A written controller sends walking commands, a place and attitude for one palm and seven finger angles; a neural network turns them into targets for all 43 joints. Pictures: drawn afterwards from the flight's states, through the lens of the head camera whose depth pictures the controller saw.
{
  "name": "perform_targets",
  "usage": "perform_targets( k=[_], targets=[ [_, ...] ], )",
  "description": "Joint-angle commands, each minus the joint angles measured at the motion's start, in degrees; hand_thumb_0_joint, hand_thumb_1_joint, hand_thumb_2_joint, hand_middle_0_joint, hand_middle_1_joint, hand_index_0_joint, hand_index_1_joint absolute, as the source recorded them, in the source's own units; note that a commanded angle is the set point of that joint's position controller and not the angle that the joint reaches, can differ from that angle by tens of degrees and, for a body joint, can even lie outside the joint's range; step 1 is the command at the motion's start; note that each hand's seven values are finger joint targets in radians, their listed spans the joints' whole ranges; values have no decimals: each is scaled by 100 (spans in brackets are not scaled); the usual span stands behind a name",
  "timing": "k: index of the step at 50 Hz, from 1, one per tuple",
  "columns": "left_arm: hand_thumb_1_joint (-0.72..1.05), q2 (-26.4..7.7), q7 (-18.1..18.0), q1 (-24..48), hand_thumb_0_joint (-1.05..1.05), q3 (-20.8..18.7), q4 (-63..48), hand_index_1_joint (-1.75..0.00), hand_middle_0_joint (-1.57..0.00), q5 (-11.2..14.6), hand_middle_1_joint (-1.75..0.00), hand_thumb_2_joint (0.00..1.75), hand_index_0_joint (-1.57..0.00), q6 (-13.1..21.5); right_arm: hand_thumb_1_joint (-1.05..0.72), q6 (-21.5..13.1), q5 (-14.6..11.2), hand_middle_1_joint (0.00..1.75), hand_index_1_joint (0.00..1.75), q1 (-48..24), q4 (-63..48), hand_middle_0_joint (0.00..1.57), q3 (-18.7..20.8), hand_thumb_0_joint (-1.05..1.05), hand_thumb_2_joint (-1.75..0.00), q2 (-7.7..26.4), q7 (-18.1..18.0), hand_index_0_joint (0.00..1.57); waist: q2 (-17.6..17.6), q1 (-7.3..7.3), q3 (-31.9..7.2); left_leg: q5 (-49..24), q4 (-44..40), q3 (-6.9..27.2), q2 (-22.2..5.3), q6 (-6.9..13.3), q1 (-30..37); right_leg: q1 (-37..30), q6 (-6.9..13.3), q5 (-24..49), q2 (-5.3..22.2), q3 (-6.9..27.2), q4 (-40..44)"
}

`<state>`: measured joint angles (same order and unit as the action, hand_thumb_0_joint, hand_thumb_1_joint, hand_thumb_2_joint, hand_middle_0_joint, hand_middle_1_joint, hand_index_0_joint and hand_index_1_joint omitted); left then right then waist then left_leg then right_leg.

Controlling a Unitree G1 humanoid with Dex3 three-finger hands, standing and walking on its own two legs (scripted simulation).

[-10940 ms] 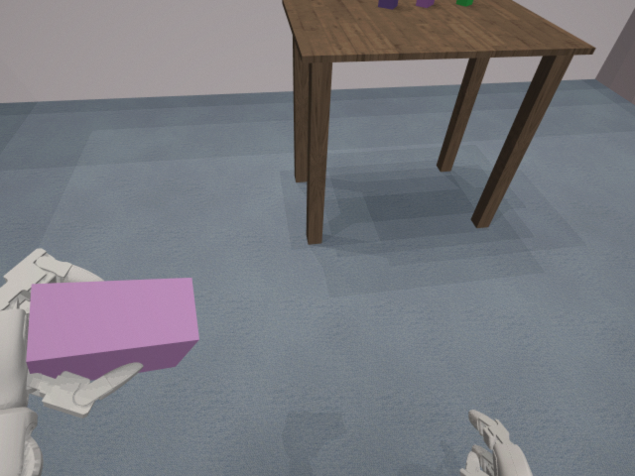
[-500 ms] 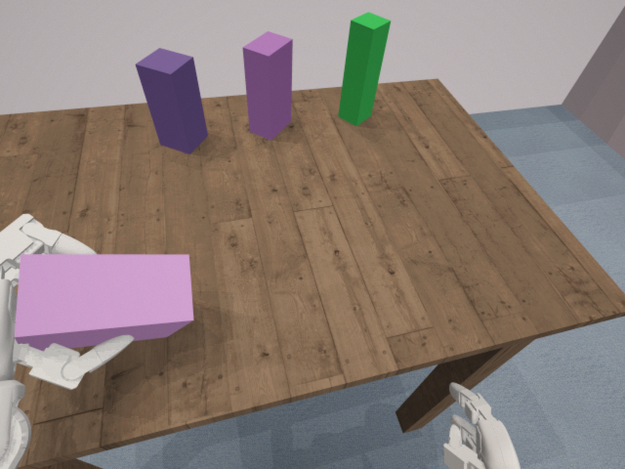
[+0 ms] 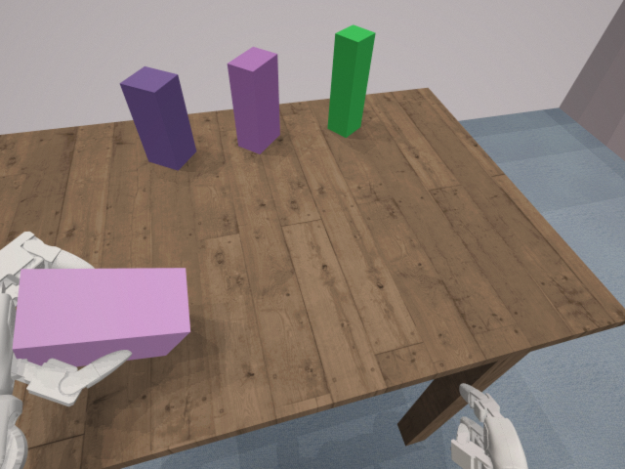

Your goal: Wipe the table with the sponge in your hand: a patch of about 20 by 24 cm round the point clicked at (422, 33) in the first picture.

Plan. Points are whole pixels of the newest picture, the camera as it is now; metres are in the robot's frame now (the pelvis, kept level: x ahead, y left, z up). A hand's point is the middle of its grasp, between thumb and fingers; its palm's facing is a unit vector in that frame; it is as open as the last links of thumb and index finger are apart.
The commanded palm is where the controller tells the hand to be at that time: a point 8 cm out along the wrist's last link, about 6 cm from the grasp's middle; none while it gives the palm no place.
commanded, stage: look again from close up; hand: left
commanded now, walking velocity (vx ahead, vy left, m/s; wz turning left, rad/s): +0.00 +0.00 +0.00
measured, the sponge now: (131, 317) +0.23 +0.21 +0.13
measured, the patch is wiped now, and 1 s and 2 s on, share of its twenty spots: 0.00 0.00 0.00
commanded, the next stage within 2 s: shuffle to correct the standing spot in 0.26 s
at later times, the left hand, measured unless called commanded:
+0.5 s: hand (39, 340) +0.19 +0.26 +0.15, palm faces +0.38 -0.85 -0.37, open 10.5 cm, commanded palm +0.14 +0.29 +0.17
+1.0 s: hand (132, 333) +0.20 +0.18 +0.16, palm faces +0.22 -0.87 -0.45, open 10.5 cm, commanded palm +0.15 +0.23 +0.17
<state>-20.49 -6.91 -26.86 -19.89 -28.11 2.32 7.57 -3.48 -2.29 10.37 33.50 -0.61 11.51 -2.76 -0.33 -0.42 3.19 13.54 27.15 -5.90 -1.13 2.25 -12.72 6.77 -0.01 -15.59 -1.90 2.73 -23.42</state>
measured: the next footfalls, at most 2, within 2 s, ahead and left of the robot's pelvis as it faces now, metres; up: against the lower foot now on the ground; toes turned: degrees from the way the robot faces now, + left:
none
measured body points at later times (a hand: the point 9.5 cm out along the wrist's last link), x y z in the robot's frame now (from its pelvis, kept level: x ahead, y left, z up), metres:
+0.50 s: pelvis -0.03 +0.01 +0.00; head +0.00 +0.04 +0.45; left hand +0.17 +0.31 +0.17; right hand +0.15 -0.21 -0.07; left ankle +0.01 +0.09 -0.74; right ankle -0.03 -0.12 -0.74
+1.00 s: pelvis -0.04 -0.03 -0.01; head +0.00 -0.02 +0.44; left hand +0.19 +0.23 +0.18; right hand +0.07 -0.30 -0.09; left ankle +0.01 +0.09 -0.74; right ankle -0.04 -0.12 -0.74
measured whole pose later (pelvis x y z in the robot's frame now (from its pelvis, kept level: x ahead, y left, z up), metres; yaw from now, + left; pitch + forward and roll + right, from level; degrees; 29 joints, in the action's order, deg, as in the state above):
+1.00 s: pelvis -0.04 -0.03 -0.01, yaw -7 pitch +0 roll -2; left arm -24.0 -6.6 -30.0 -23.5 -34.1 4.6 7.7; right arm -3.5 -1.8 13.3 31.8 1.3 12.1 -3.1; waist -0.4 1.4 5.6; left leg 13.2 32.7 -7.4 -6.7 -0.4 -19.2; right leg 14.8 2.7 -13.7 -4.3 -1.8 -28.5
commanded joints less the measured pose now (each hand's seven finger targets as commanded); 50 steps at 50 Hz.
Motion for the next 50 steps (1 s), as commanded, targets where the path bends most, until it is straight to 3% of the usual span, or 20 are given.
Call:
perform_targets(
  k=[1, 3, 4, 6, 14, 18, 22, 26, 29, 30, 32, 35, 37, 38, 40, 42, 43, 45, 48, 50],
  targets=[
    [10, -974, -123, 505, 0, -623, -1360, -160, -120, 75, -160, 130, -120, 433, -90, -332, 33, 30, 30, -525, -995, 20, 278, 0, -90, 659, -65, 20, 271, -17, -848, -1074, -341, 655, -581, 27, 787, 289, 196, 1839, 637, 387, 364],
    [10, -1088, -138, 507, 0, -723, -1361, -160, -120, 59, -160, 130, -120, 426, -90, -335, 32, 30, 30, -594, -988, 20, 263, 0, -90, 651, -68, 20, 334, -27, -832, -719, -427, 707, -567, 2, 710, 313, 211, 1549, 632, 419, 406],
    [10, -934, -124, 449, 0, -632, -1208, -160, -120, 71, -160, 130, -120, 427, -90, -312, 53, 30, 30, -544, -1004, 20, 252, 0, -90, 634, -75, 20, 282, -26, -708, -443, -478, 717, -585, 32, 589, 339, 208, 1353, 609, 366, 465],
    [10, -966, -126, 513, 0, -662, -1168, -160, -120, 79, -160, 130, -120, 420, -90, -304, 54, 30, 30, -534, -1024, 20, 264, 0, -90, 653, -80, 20, 243, -15, -609, -202, -550, 754, -585, 35, 478, 339, 209, 1220, 605, 406, 558],
    [10, -869, -113, 526, 0, -558, -1193, -160, -120, 53, -160, 130, -120, 426, -90, -334, 62, 30, 30, -524, -1054, 20, 259, 0, -90, 656, -83, 20, 316, -17, -686, 174, -733, 861, -649, 54, 432, 319, 201, 868, 551, 313, 535],
    [10, -1000, -135, 651, 0, -606, -1380, -160, -120, 16, -160, 130, -120, 442, -90, -386, 55, 30, 30, -567, -1037, 20, 256, 0, -90, 664, -82, 20, 452, -24, -706, 240, -808, 908, -679, 31, 483, 348, 203, 812, 521, 293, 477],
    [10, -967, -150, 732, 0, -616, -1533, -160, -120, 74, -160, 130, -120, 460, -90, -435, 30, 30, 30, -490, -1116, 20, 291, 0, -90, 626, -112, 20, 532, -35, -618, -140, -932, 1018, -1054, -9, 527, 412, 139, 1002, 402, 238, 141],
    [10, -951, -120, 731, 0, -642, -1618, -160, -120, 97, -160, 130, -120, 478, -90, -459, 70, 30, 30, -418, -1162, 20, 290, 0, -90, 577, -55, 20, 1015, -57, -718, -435, -1072, 1038, -1557, 86, 524, 580, 51, 165, 348, -57, -686],
    [10, -802, -78, 680, 0, -535, -1705, -160, -120, 113, -160, 130, -120, 483, -90, -460, 131, 30, 30, -342, -1174, 20, 266, 0, -90, 554, 53, 20, 1029, -41, -786, -769, -894, 965, -1769, 166, 559, 731, 12, -299, 368, -214, -907],
    [10, -903, -84, 806, 0, -609, -1818, -160, -120, 112, -160, 130, -120, 496, -90, -476, 121, 30, 30, -329, -1190, 20, 292, 0, -90, 566, 78, 20, 1129, -38, -753, -1041, -780, 944, -1858, 168, 573, 746, 10, -311, 419, -225, -830],
    [10, -882, -77, 862, 0, -577, -1775, -160, -120, 100, -160, 130, -120, 460, -90, -466, 99, 30, 30, -347, -1213, 20, 302, 0, -90, 605, 147, 20, 1078, -57, -784, -1183, -390, 812, -1850, 118, 554, 571, 23, 40, 485, -268, -400],
    [10, -890, -56, 740, 0, -653, -1635, -160, -120, 107, -160, 130, -120, 362, -90, -398, 24, 30, 30, -414, -1310, 20, 332, 0, -90, 623, 188, 20, 462, -23, -600, 323, -212, 673, -1536, -26, -200, 133, 68, 575, 473, -297, -42],
    [10, -1009, -45, 308, 0, -840, -1659, -160, -120, 183, -160, 130, -120, 358, -90, -356, -11, 30, 30, -371, -1368, 20, 394, 0, -90, 591, 167, 20, -11, 6, -505, 948, 169, 540, -1085, -138, -237, 548, 278, 869, 630, 279, 240],
    [10, -1129, -62, -19, 0, -983, -1576, -160, -120, 237, -160, 130, -120, 329, -90, -337, -22, 30, 30, -341, -1334, 20, 388, 0, -90, 573, 146, 20, -80, 48, -546, 1123, 294, 484, -904, -184, -144, 843, 423, 757, 772, 575, 310],
    [10, -1186, -80, -23, 0, -1032, -1875, -160, -120, 324, -160, 130, -120, 375, -90, -294, 23, 30, 30, -338, -1361, 20, 374, 0, -90, 525, 87, 20, -23, 76, -631, 1033, 458, 501, -749, -197, -45, 1148, 542, 483, 935, 820, 386],
    [10, -1259, -105, -54, 0, -1121, -1997, -160, -120, 343, -160, 130, -120, 424, -90, -306, 65, 30, 30, -391, -1313, 20, 349, 0, -90, 514, 35, 20, 168, 76, -781, 788, 333, 612, -800, -153, 24, 1140, 492, 531, 868, 744, 270],
    [10, -1327, -129, -124, 0, -1181, -2018, -160, -120, 346, -160, 130, -120, 435, -90, -326, 66, 30, 30, -451, -1269, 20, 330, 0, -90, 517, -3, 20, 402, 87, -812, 703, 82, 735, -910, -108, 69, 1094, 412, 604, 739, 605, 156],
    [10, -1252, -125, -36, 0, -1136, -2009, -160, -120, 331, -160, 130, -120, 450, -90, -354, 77, 30, 30, -421, -1255, 20, 372, 0, -90, 575, -43, 20, 480, 43, -948, 425, -199, 921, -1111, -42, -77, 718, 230, 732, 518, 339, -76],
    [10, -1285, -128, -158, 0, -1141, -1893, -160, -120, 304, -160, 130, -120, 428, -90, -410, 60, 30, 30, -454, -1211, 20, 399, 0, -90, 603, -82, 20, 711, 39, -990, 198, -265, 902, -1206, -5, -23, 610, 162, 853, 468, 229, -120],
    [10, -1227, -112, -149, 0, -1067, -1751, -160, -120, 281, -160, 130, -120, 416, -90, -408, 74, 30, 30, -341, -1184, 20, 437, 0, -90, 648, -76, 20, 591, 35, -916, 157, -186, 861, -1204, -1, -185, 474, 122, 901, 472, 165, -42]
  ],
)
